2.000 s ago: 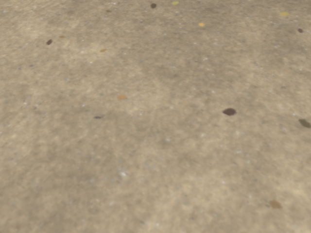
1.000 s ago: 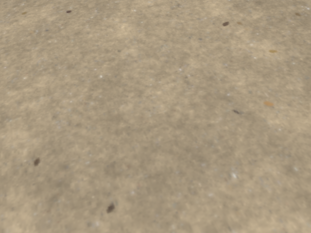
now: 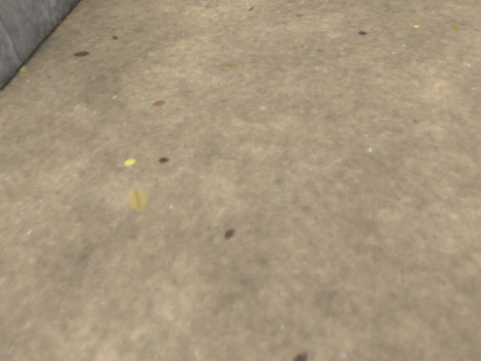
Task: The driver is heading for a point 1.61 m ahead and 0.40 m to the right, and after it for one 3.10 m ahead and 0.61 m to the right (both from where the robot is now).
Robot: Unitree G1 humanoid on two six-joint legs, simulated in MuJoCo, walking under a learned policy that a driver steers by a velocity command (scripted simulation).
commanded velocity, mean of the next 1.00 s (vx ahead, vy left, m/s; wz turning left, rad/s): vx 0.48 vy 0.00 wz -0.40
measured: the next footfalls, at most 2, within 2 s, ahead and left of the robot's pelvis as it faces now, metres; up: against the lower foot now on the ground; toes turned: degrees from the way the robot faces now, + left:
left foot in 0.18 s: +0.25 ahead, +0.16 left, +0.00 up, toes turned -3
right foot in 0.68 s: +0.51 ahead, -0.14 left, +0.00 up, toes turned -21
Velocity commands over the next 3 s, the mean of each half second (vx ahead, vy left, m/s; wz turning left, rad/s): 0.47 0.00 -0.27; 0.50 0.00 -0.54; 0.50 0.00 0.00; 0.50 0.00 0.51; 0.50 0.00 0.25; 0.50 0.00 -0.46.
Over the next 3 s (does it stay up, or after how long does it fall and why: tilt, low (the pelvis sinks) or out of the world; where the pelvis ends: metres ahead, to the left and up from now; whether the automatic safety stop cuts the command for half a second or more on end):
stays up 1.59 -0.35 0.00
